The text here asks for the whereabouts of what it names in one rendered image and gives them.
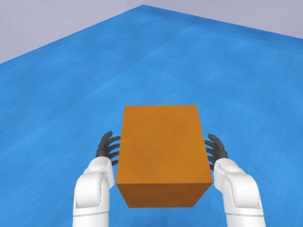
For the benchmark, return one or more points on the carton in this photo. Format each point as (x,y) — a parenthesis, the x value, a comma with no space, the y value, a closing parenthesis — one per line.
(162,160)

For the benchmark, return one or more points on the right robot forearm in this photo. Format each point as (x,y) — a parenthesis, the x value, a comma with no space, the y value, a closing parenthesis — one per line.
(241,199)

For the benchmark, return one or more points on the right robot hand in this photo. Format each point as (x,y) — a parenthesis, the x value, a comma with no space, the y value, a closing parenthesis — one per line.
(218,150)

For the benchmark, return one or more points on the left robot forearm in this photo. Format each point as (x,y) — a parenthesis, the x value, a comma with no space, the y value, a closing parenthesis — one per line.
(92,194)

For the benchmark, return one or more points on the left robot hand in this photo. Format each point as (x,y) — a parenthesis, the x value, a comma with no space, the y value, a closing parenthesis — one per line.
(104,149)

